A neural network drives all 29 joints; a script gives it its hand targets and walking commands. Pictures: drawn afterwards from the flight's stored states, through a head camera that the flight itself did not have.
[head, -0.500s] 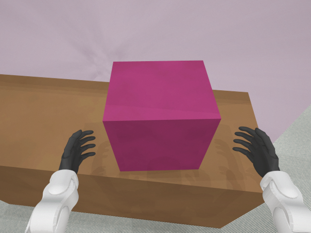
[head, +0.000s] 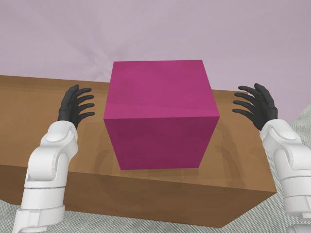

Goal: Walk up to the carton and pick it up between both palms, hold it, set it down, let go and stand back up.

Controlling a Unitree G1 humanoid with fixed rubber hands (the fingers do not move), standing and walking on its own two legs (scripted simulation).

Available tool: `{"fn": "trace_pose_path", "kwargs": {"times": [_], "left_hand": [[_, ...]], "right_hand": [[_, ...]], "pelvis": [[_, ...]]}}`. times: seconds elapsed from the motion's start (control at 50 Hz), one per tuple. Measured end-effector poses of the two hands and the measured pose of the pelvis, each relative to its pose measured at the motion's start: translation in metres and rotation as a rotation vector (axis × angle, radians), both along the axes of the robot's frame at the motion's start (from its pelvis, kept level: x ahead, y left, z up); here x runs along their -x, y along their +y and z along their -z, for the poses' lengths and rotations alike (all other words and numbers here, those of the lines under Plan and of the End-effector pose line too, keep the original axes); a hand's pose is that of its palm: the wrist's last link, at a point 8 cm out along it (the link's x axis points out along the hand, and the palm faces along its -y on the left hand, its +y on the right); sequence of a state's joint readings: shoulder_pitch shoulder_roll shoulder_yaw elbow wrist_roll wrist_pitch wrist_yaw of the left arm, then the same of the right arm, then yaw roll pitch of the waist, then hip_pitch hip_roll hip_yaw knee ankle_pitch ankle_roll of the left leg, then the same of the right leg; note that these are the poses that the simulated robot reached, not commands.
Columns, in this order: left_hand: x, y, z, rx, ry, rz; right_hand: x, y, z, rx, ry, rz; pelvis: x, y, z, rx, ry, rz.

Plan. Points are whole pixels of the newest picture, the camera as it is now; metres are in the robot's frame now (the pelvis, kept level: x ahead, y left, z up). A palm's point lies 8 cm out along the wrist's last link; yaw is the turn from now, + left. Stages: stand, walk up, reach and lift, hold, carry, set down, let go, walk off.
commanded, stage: reach and lift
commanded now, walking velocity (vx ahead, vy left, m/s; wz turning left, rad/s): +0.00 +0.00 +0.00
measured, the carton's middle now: (158, 118) +0.45 +0.01 +0.01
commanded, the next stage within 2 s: none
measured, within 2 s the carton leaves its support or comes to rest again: neither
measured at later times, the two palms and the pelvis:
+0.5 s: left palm (77, 89) +0.40 +0.20 +0.17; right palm (262, 82) +0.42 -0.23 +0.18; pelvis +0.00 +0.00 +0.00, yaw +0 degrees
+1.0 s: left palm (81, 83) +0.43 +0.20 +0.16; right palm (258, 77) +0.45 -0.24 +0.17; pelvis +0.00 +0.00 +0.00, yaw +0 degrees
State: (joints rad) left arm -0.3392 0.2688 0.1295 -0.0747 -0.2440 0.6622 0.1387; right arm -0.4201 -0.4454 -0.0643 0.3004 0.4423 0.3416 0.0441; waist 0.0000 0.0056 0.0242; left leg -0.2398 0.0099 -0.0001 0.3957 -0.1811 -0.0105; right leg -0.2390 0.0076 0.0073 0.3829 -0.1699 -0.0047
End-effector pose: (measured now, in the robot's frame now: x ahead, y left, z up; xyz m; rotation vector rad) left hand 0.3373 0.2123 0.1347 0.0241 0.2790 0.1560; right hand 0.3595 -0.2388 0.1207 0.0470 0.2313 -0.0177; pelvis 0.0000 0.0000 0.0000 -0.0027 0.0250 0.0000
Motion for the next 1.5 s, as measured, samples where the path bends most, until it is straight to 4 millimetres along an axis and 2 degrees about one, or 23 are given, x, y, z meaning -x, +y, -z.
{"fn": "trace_pose_path", "kwargs": {"times": [0.44,0.66,0.78,1.02,1.38,1.5], "left_hand": [[-0.055,-0.011,-0.033,0.030,0.021,-0.021],[-0.079,-0.013,-0.050,0.035,0.026,-0.036],[-0.089,-0.013,-0.053,0.042,0.022,-0.042],[-0.098,-0.009,-0.019,0.058,0.047,-0.045],[-0.103,0.001,0.072,0.012,0.039,-0.053],[-0.105,-0.002,0.091,-0.007,0.015,-0.040]], "right_hand": [[-0.055,0.004,-0.050,-0.029,-0.015,0.015],[-0.075,0.012,-0.072,-0.038,-0.009,0.010],[-0.083,0.014,-0.076,-0.037,-0.001,0.014],[-0.087,0.003,-0.045,-0.022,0.041,0.046],[-0.093,-0.012,0.033,0.096,0.046,0.033],[-0.097,-0.007,0.050,0.096,0.028,0.014]], "pelvis": [[0.000,0.000,0.000,0.000,0.001,0.000],[-0.002,0.000,0.000,0.000,0.017,0.001],[-0.003,0.000,0.000,0.000,0.028,0.001],[-0.005,-0.001,0.000,0.000,0.055,0.002],[-0.014,-0.006,0.005,-0.002,0.229,0.005],[-0.012,-0.008,0.009,-0.003,0.295,0.007]]}}
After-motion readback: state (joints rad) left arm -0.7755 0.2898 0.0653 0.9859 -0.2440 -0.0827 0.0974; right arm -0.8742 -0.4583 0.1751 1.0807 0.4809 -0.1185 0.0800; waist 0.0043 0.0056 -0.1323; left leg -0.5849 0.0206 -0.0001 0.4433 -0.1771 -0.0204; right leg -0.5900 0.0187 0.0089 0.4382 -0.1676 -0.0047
